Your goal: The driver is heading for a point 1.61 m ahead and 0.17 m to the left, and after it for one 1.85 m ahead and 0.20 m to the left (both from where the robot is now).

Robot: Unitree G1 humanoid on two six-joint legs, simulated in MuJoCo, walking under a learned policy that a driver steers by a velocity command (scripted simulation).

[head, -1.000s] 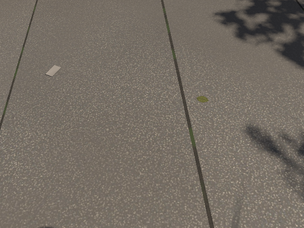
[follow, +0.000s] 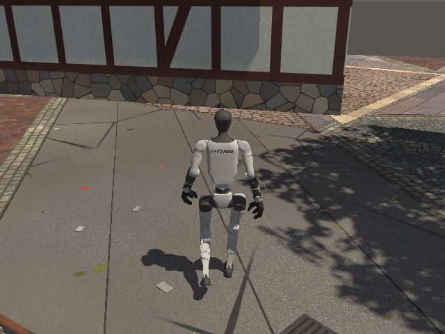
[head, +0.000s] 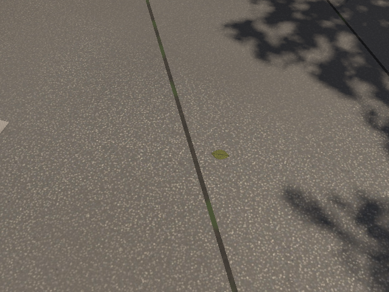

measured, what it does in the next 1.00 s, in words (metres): walks ahead, turning left: left foot, then right foot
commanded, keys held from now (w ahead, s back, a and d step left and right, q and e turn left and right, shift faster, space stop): w+e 0.12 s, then w+q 0.58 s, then q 0.30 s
